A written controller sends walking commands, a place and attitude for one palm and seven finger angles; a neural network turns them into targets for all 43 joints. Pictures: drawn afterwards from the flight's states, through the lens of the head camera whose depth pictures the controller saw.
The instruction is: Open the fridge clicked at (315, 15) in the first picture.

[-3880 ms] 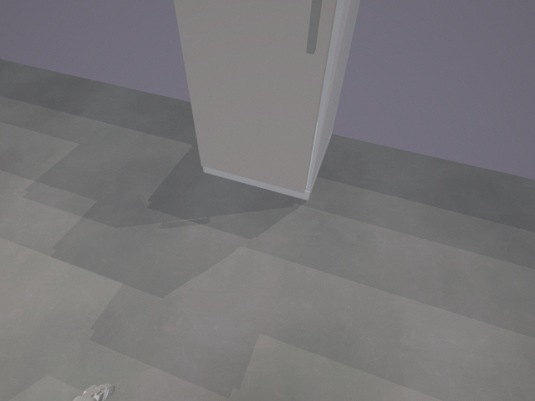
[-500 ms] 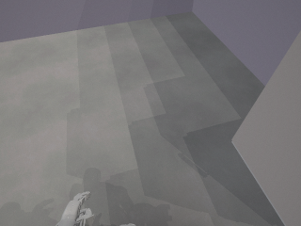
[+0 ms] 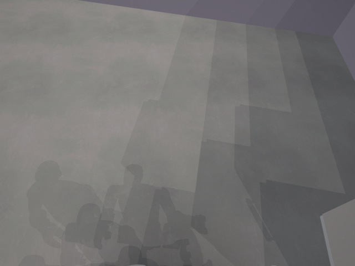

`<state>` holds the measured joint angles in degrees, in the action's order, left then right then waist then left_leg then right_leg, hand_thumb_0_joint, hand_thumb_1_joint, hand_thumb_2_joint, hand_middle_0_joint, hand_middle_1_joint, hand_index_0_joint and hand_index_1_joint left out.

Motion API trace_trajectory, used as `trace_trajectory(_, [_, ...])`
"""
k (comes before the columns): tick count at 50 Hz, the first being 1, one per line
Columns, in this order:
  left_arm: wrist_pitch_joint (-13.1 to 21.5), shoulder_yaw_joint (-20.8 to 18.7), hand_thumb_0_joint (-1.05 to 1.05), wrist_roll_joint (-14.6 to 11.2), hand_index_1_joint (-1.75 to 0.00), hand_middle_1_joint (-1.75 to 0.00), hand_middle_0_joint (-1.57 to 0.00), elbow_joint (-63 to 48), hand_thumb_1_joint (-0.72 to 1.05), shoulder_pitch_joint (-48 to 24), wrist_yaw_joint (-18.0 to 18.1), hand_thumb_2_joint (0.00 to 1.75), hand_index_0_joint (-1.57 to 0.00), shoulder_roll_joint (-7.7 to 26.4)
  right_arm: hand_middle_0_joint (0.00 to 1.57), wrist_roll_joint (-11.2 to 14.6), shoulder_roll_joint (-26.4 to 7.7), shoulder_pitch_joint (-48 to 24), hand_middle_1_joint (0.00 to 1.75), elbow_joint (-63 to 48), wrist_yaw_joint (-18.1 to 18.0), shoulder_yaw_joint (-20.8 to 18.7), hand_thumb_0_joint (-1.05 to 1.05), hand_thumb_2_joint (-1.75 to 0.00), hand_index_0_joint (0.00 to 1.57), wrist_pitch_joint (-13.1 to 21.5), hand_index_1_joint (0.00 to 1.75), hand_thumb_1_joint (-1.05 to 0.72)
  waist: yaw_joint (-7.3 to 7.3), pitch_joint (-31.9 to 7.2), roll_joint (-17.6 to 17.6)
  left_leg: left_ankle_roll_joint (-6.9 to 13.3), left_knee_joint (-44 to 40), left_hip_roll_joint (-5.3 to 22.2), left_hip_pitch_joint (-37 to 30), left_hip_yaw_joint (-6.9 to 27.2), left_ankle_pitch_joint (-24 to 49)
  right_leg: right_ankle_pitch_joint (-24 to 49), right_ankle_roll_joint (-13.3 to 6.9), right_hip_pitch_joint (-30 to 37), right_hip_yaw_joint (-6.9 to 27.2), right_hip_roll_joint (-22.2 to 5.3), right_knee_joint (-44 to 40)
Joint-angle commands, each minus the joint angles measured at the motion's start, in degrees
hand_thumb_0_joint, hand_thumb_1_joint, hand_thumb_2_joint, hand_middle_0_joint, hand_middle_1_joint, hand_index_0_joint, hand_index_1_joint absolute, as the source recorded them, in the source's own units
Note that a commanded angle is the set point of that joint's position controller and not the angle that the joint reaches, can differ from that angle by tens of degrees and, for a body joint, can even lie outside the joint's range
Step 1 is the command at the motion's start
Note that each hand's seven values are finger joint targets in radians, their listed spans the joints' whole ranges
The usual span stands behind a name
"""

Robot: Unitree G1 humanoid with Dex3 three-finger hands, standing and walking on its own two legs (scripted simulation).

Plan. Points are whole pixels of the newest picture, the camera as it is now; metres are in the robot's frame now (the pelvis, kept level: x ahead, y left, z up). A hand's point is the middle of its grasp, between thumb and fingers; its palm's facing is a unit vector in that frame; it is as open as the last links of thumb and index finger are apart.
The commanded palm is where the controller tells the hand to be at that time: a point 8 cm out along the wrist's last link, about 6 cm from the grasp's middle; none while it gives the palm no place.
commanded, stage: walk to a spot facing it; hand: right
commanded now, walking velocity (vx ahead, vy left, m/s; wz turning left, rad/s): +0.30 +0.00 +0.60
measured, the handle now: out of the picture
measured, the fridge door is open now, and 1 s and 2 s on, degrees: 0 0 0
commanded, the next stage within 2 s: turn to face it in 0.76 s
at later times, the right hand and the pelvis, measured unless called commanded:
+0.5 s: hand out of the picture +0.13 -0.21 -0.17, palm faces -0.12 +0.98 -0.18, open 7.4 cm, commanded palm none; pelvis +0.12 -0.02 +0.00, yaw +13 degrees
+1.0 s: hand (209, 161) +0.45 -0.07 -0.15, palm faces -0.53 +0.81 -0.25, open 7.4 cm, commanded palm none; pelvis +0.23 +0.02 +0.00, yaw +29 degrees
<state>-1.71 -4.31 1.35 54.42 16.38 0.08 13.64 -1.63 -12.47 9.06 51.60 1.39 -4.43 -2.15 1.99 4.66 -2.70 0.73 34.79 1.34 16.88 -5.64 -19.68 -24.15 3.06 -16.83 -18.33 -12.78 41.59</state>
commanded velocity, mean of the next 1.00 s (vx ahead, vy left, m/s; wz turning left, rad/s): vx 0.14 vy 0.00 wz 0.34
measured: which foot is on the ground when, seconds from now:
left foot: down 0.00-0.48, up 0.50-0.96, down 0.98-1.00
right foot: up 0.00-0.46, down 0.48-0.98, up 1.00-1.00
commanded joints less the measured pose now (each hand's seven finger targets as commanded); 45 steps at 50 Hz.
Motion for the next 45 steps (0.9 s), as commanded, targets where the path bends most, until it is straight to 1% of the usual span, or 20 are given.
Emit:
trace_trajectory(1, [0.6,-0.1,0.00,-0.1,-0.30,-0.30,-0.20,-8.8,0.90,-8.3,0.2,0.90,-0.20,4.6,0.20,0.9,-13.9,12.8,0.30,-0.5,-2.5,-3.5,0.00,-0.90,0.20,1.3,0.30,-0.90,-7.84,-8.5,15.9,10.8,-18.3,19.7,-20.8,25.9,13.6,-8.6,1.0,-25.5,14.8,2.8,24.9])
trace_trajectory(2, [0.8,-0.1,0.00,0.0,-0.30,-0.30,-0.20,-8.5,0.90,-9.4,0.0,0.90,-0.20,4.5,0.20,0.9,-12.8,10.2,0.30,-0.9,-2.6,-3.3,0.00,-0.90,0.20,1.8,0.30,-0.90,-7.05,-6.9,17.3,10.3,-19.2,17.8,-19.7,26.6,9.3,-5.0,1.1,-27.0,15.3,2.7,26.1])
trace_trajectory(4, [1.2,-0.8,0.00,0.5,-0.30,-0.30,-0.20,-6.8,0.90,-8.7,-0.6,0.90,-0.20,5.6,0.20,1.0,-9.6,6.4,0.30,-1.4,-2.2,-1.8,0.00,-0.90,0.20,2.8,0.30,-0.90,-4.40,-2.7,11.2,8.8,-19.9,14.0,-12.7,21.0,8.8,2.7,1.9,-23.2,15.9,2.5,24.2])
trace_trajectory(7, [1.3,-0.8,0.00,0.5,-0.30,-0.30,-0.20,-4.9,0.90,-4.5,-1.0,0.90,-0.20,4.4,0.20,0.6,-9.5,5.0,0.30,-1.7,-1.7,-1.6,0.00,-0.90,0.20,4.0,0.30,-0.90,-2.22,-2.4,10.4,8.2,-21.1,11.1,-9.4,17.2,9.5,7.3,2.7,-18.9,14.6,3.8,19.5])
trace_trajectory(15, [2.9,-0.3,0.00,0.2,-0.30,-0.30,-0.20,-8.0,0.90,-11.7,-1.4,0.90,-0.20,3.8,0.20,0.3,-9.8,10.2,0.30,0.8,-1.5,-1.4,0.00,-0.90,0.20,5.1,0.30,-0.90,-4.38,-0.5,10.4,10.0,-21.5,11.3,-12.9,22.0,9.4,8.6,2.2,-19.9,15.3,6.0,7.2])
trace_trajectory(17, [3.4,-0.1,0.00,0.0,-0.30,-0.30,-0.20,-8.6,0.90,-13.3,-1.4,0.90,-0.20,3.2,0.20,0.2,-9.8,10.8,0.30,1.2,-1.6,-1.4,0.00,-0.90,0.20,5.1,0.30,-0.90,-5.03,-0.6,10.7,9.8,-20.0,11.3,-11.9,22.6,12.1,7.7,1.7,-16.3,14.9,6.9,2.7])
trace_trajectory(19, [3.9,0.1,0.00,-0.3,-0.30,-0.30,-0.20,-8.6,0.90,-12.8,-1.2,0.90,-0.20,3.0,0.20,0.2,-10.1,10.2,0.30,1.4,-1.6,-1.5,0.00,-0.90,0.20,4.9,0.30,-0.90,-4.39,-0.5,11.5,9.3,-18.2,11.0,-9.8,23.0,15.4,6.9,0.9,-11.0,14.3,8.3,-2.0])
trace_trajectory(21, [4.4,-0.1,0.00,-0.4,-0.30,-0.30,-0.20,-7.1,0.90,-8.0,-0.7,0.90,-0.20,3.7,0.20,0.4,-9.9,8.6,0.30,1.5,-1.7,-1.6,0.00,-0.90,0.20,4.7,0.30,-0.90,-1.84,-1.8,10.0,7.5,-13.3,8.9,-5.3,22.3,17.0,10.0,0.3,0.3,13.4,9.7,-10.2])
trace_trajectory(22, [4.9,-0.4,0.00,-0.2,-0.30,-0.30,-0.20,-4.9,0.90,-1.3,0.1,0.90,-0.20,5.4,0.20,0.7,-9.1,7.4,0.30,1.2,-1.6,-1.7,0.00,-0.90,0.20,4.6,0.30,-0.90,1.15,-4.8,6.6,5.6,-5.6,5.1,-1.8,19.5,19.2,12.6,-0.1,10.6,13.4,9.8,-16.1])
trace_trajectory(23, [5.4,-1.4,0.00,0.4,-0.30,-0.30,-0.20,-2.8,0.90,6.0,0.9,0.90,-0.20,10.7,0.20,1.3,-6.2,8.4,0.30,0.6,-1.1,-1.3,0.00,-0.90,0.20,4.4,0.30,-0.90,3.71,-10.7,-3.6,3.0,8.3,-0.6,6.1,14.7,11.7,9.6,-2.6,23.6,23.9,0.0,-19.6])
trace_trajectory(24, [5.4,-2.4,0.00,0.6,-0.30,-0.30,-0.20,-2.0,0.90,11.1,1.0,0.90,-0.20,15.9,0.20,1.7,-3.1,10.4,0.30,-0.4,-0.5,-0.6,0.00,-0.90,0.20,4.6,0.30,-0.90,4.02,-15.0,-17.8,-0.2,25.9,-5.4,18.2,6.4,-13.4,10.6,-7.9,30.7,41.7,-16.6,-24.4])
trace_trajectory(25, [4.6,-1.6,0.00,0.3,-0.30,-0.30,-0.20,-2.7,0.90,9.5,1.0,0.90,-0.20,14.5,0.20,0.9,-5.0,8.5,0.30,-0.5,-0.5,-1.0,0.00,-0.90,0.20,4.3,0.30,-0.90,3.93,-11.1,-11.6,0.1,33.4,-1.9,19.1,9.2,-13.9,4.5,-10.5,23.0,43.6,-18.4,-27.3])
trace_trajectory(26, [4.5,-0.9,0.00,0.2,-0.30,-0.30,-0.20,-3.8,0.90,4.1,1.0,0.90,-0.20,10.8,0.20,0.5,-5.3,7.9,0.30,0.2,-0.3,-1.3,0.00,-0.90,0.20,3.7,0.30,-0.90,1.74,-6.6,-9.4,-0.3,36.2,0.8,19.3,9.2,-9.9,0.7,-9.7,15.3,37.9,-15.8,-28.9])
trace_trajectory(27, [4.9,-0.1,0.00,0.2,-0.30,-0.30,-0.20,-4.3,0.90,1.6,1.2,0.90,-0.20,8.0,0.20,0.2,-5.3,6.2,0.30,0.7,0.3,-1.6,0.00,-0.90,0.20,3.4,0.30,-0.90,1.28,-2.6,-7.1,-0.6,37.6,1.8,19.1,7.9,-6.3,1.7,-8.7,10.2,33.2,-13.2,-29.9])
trace_trajectory(28, [5.1,0.7,0.00,0.1,-0.30,-0.30,-0.20,-4.5,0.90,-0.5,1.3,0.90,-0.20,6.2,0.20,0.0,-4.6,6.5,0.30,1.1,0.9,-1.7,0.00,-0.90,0.20,3.1,0.30,-0.90,-0.38,-0.8,-6.0,-1.0,37.1,3.0,17.9,7.3,-3.0,6.6,-7.3,7.1,27.6,-10.6,-30.0])
trace_trajectory(30, [5.5,1.1,0.00,-0.1,-0.30,-0.30,-0.20,-3.7,0.90,-0.8,1.6,0.90,-0.20,4.6,0.20,0.0,-2.5,8.5,0.30,1.7,1.0,-1.5,0.00,-0.90,0.20,1.9,0.30,-0.90,-2.11,-1.7,-5.7,-2.2,36.5,3.0,16.0,5.7,1.0,22.6,-6.1,6.5,18.6,-7.8,-28.1])
trace_trajectory(32, [5.6,1.1,0.00,-0.4,-0.30,-0.30,-0.20,-2.9,0.90,0.2,1.9,0.90,-0.20,4.4,0.20,0.3,-1.7,9.7,0.30,2.1,0.8,-1.4,0.00,-0.90,0.20,1.0,0.30,-0.90,-2.68,-4.1,-5.7,-3.0,36.3,3.2,15.4,4.8,2.7,33.4,-6.6,8.2,12.9,-7.2,-25.7])
trace_trajectory(39, [4.5,0.1,0.00,-0.1,-0.30,-0.30,-0.20,-0.6,0.90,2.9,1.8,0.90,-0.20,4.6,0.20,0.1,-0.2,1.0,0.30,-1.7,0.7,-1.1,0.00,-0.90,0.20,-0.5,0.30,-0.90,-1.21,-2.0,-5.4,-4.2,23.2,4.5,18.0,1.6,5.6,37.5,-8.6,11.7,6.7,-8.0,-23.6])
trace_trajectory(44, [3.6,-0.6,0.00,0.4,-0.30,-0.30,-0.20,1.4,0.90,5.9,1.2,0.90,-0.20,5.5,0.20,0.0,0.0,-3.8,0.30,-3.5,0.0,-0.2,0.00,-0.90,0.20,0.6,0.30,-0.90,1.18,-2.8,-6.8,-2.5,8.5,2.0,11.2,-1.2,2.2,43.5,-8.9,14.1,5.4,-8.5,-18.5])
trace_trajectory(45, [3.4,-0.5,0.00,0.4,-0.30,-0.30,-0.20,2.0,0.90,6.6,1.2,0.90,-0.20,5.6,0.20,-0.1,0.2,-3.0,0.30,-3.1,-0.4,0.0,0.00,-0.90,0.20,1.1,0.30,-0.90,0.90,-3.3,-6.6,-1.8,5.1,1.1,8.1,-1.6,2.1,46.3,-8.7,13.9,5.9,-8.3,-16.4])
